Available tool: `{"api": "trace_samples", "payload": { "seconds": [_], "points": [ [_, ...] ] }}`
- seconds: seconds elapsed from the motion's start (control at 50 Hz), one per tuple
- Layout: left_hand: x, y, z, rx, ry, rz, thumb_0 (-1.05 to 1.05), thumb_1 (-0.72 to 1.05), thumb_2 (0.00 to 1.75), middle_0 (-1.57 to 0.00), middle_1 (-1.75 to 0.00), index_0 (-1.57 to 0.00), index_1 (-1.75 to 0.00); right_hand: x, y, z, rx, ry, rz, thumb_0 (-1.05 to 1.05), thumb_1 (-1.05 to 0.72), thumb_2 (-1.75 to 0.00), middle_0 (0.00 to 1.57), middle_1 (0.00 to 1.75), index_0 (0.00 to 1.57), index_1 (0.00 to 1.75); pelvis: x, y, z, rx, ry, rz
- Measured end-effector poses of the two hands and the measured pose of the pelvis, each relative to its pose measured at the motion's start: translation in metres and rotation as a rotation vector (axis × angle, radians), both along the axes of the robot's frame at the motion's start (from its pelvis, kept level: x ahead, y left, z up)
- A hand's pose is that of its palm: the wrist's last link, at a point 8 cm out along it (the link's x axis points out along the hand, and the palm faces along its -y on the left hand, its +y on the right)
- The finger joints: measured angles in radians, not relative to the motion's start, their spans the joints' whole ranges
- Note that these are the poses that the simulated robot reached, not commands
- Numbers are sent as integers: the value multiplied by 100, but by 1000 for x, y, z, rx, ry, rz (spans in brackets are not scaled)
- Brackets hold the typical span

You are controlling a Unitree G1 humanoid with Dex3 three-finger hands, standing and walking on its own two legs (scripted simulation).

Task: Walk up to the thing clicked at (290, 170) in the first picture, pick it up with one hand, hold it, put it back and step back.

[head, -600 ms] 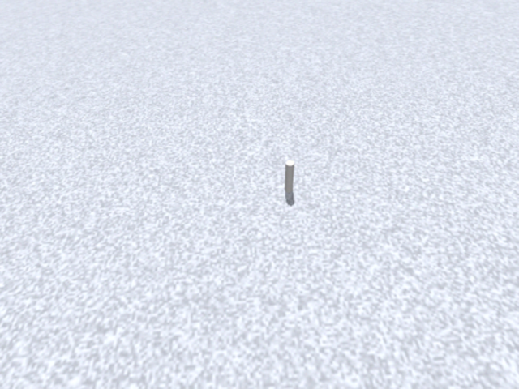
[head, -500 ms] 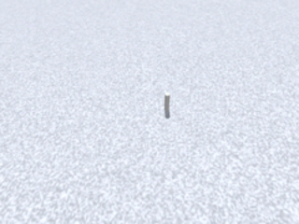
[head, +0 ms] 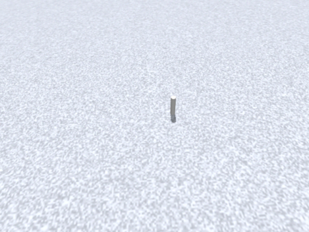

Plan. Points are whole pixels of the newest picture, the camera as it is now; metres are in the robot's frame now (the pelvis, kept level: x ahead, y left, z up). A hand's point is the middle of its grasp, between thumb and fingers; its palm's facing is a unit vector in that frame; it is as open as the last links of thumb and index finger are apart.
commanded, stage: stand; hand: left
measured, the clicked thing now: (173, 105) +1.24 -0.13 -0.69
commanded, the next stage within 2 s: walk up in 0.52 s
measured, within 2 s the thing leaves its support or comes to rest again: neither
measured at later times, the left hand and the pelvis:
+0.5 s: hand out of the picture +0.08 +0.25 -0.16, palm faces +0.00 -0.94 -0.34, open 7.4 cm; pelvis +0.01 +0.00 +0.00, yaw +0 degrees
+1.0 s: hand (106, 231) +0.18 +0.18 -0.15, palm faces -0.11 -0.91 -0.39, open 7.4 cm; pelvis +0.11 -0.10 -0.02, yaw -10 degrees
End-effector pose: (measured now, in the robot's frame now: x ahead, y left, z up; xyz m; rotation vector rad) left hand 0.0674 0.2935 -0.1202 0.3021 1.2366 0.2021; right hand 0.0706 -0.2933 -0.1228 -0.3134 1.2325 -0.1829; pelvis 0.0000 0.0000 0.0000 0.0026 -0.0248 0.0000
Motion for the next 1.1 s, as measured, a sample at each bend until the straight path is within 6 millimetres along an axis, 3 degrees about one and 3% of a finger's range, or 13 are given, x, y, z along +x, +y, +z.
{"api": "trace_samples", "payload": {
  "seconds": [0.56, 0.66, 0.74, 0.8, 0.86, 0.92, 1.02, 1.1],
  "points": [
    [9, 0, 1, -6, -24, -8, 0, 90, 89, -20, -30, -20, -30, 11, -5, 3, 2, -43, -4, 0, -91, -89, 20, 30, 20, 30, 7, -3, -1, 3, -4, -14],
    [22, 6, 2, 15, 12, -70, 1, 90, 89, -20, -30, -20, -30, -3, -31, 7, -23, -113, -67, 0, -90, -89, 21, 30, 21, 30, 17, -12, -7, 19, 2, -69],
    [52, -2, 12, 32, -11, -109, 1, 90, 89, -20, -30, -20, -30, -24, -64, 7, -54, -50, -103, 0, -90, -89, 21, 30, 21, 30, 33, -31, -9, 30, -6, -92],
    [76, -16, 16, 54, -23, -143, 1, 90, 89, -20, -30, -20, -30, -27, -93, -1, -64, -11, -135, 0, -90, -89, 21, 30, 21, 30, 50, -50, -15, 35, -15, -125],
    [99, -33, 13, 94, -44, -157, 1, 90, 89, -20, -30, -20, -30, -15, -124, -18, -71, 0, -156, 0, -90, -89, 21, 30, 20, 30, 69, -73, -30, 12, -30, -139],
    [109, -52, 10, 102, -82, -137, 0, 90, 89, -20, -30, -20, -30, 10, -138, -25, -62, 10, -151, 1, -91, -89, 20, 30, 20, 30, 87, -90, -34, -8, -40, -142],
    [117, -80, 15, 53, -30, -121, 0, 90, 89, -20, -30, -20, -30, 71, -141, -7, -19, -81, -128, 1, -91, -89, 20, 30, 20, 30, 120, -102, -16, -8, -39, -178],
    [137, -91, 12, 29, 4, -135, 0, 90, 89, -21, -30, -20, -30, 113, -141, 6, -7, -133, -110, 0, -91, -89, 20, 30, 20, 30, 152, -107, -11, -20, -30, -204]
  ]
}}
